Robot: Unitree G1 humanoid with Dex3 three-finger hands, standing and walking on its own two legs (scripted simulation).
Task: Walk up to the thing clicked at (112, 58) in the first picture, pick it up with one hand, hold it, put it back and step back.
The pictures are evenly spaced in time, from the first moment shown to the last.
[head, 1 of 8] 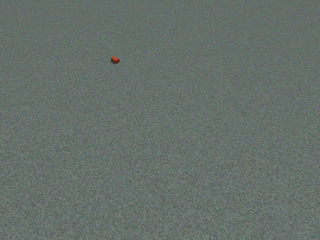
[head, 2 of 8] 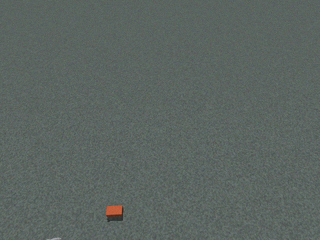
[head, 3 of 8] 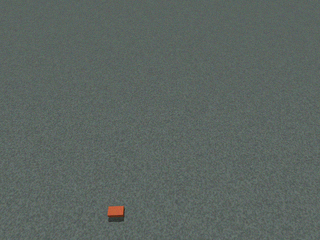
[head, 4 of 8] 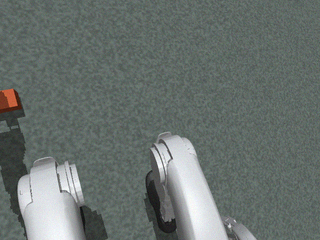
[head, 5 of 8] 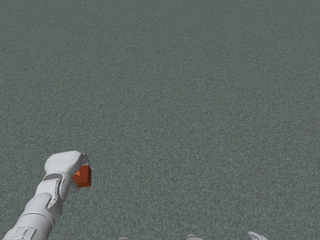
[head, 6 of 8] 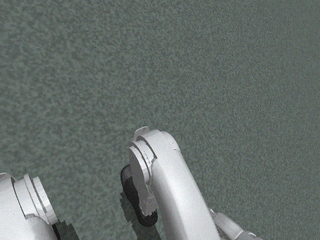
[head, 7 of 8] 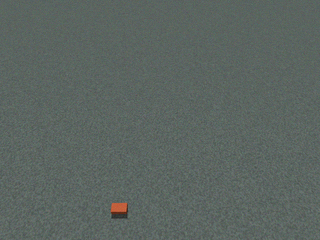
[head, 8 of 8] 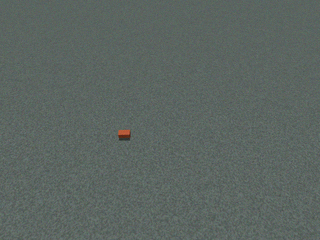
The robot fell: no
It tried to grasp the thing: yes
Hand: left
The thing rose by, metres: 0.69
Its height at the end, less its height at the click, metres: +0.00
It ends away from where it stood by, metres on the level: 0.01
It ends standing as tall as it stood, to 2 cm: yes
